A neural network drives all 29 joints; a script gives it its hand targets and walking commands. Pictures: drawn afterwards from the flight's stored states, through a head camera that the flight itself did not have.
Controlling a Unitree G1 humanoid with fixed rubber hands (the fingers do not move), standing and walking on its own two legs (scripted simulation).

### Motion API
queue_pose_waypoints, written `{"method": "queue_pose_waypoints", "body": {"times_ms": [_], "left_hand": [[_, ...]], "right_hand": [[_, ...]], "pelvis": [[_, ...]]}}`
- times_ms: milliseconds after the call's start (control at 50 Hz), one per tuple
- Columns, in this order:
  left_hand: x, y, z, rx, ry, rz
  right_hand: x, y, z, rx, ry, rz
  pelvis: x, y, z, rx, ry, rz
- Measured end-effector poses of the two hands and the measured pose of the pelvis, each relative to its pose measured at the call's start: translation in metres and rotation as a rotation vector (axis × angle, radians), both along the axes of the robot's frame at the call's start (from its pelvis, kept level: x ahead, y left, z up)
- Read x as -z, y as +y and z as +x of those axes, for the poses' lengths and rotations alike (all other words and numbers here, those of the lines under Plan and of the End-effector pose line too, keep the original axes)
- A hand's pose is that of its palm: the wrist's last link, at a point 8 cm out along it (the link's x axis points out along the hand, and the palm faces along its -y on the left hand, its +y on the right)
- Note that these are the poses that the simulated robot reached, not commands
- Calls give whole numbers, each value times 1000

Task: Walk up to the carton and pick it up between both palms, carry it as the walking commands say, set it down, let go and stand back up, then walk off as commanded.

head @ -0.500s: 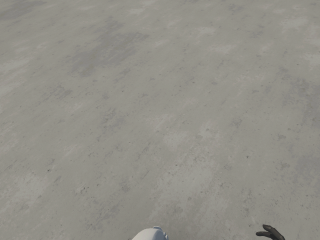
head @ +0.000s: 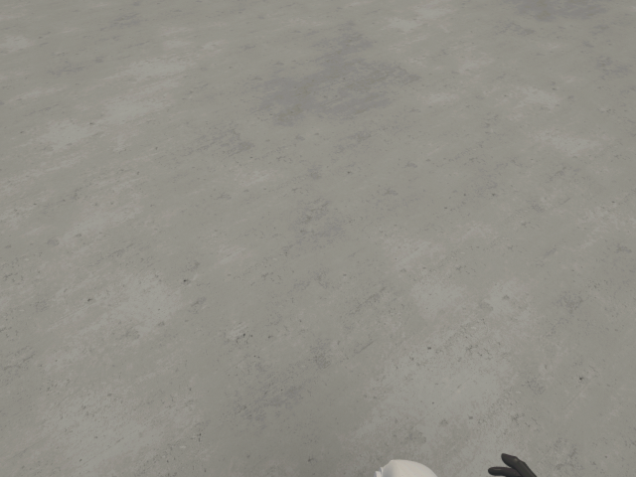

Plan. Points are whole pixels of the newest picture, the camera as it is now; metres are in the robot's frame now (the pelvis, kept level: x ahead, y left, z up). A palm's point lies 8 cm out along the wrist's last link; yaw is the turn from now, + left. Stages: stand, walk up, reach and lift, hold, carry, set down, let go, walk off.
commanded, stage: stand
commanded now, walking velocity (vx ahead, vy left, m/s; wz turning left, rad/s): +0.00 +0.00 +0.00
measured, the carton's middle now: out of the picture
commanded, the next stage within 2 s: none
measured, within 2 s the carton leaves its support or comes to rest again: neither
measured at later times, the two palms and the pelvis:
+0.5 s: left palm out of the picture +0.02 +0.25 -0.13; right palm out of the picture -0.01 -0.23 -0.14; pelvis +0.00 +0.01 +0.01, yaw +2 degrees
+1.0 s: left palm out of the picture -0.02 +0.21 -0.14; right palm out of the picture +0.00 -0.20 -0.14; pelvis +0.02 +0.01 +0.01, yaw +2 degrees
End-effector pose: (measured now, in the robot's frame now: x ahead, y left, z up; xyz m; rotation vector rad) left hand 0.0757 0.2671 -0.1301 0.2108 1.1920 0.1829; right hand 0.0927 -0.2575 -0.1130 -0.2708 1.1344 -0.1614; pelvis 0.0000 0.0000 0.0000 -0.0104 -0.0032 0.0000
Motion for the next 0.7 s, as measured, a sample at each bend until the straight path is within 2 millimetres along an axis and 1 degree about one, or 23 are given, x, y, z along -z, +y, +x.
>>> {"method": "queue_pose_waypoints", "body": {"times_ms": [60, 120, 160, 240, 320, 420, 500, 580, 700], "left_hand": [[-6, -5, 12, 10, -36, -9], [-10, -10, 17, 11, -69, -7], [-14, -14, 12, 14, -74, -7], [-18, -16, 0, 14, -62, -17], [-14, -14, -13, -5, -34, -24], [-5, -15, -36, -35, 30, -40], [1, -20, -57, -57, 89, -55], [4, -26, -74, -74, 139, -69], [7, -36, -89, -89, 187, -85]], "right_hand": [[7, 12, -11, 14, 11, 32], [19, 21, -22, 26, 37, 73], [24, 26, -32, 40, 62, 99], [25, 31, -50, 51, 110, 118], [24, 29, -71, 70, 165, 100], [22, 28, -92, 88, 233, 79], [22, 32, -99, 93, 263, 77], [24, 37, -98, 92, 273, 84], [27, 45, -91, 87, 274, 102]], "pelvis": [[-1, 6, 0, -5, -8, 7], [1, 7, 1, -9, -13, 23], [-1, 8, 1, -11, -21, 20], [-7, 10, 2, -24, -27, 13], [-8, 11, 2, -31, -30, 8], [-8, 12, 3, -37, -27, 10], [-8, 13, 5, -40, -25, 10], [-8, 13, 7, -42, -23, 11], [-8, 13, 10, -43, -21, 11]]}}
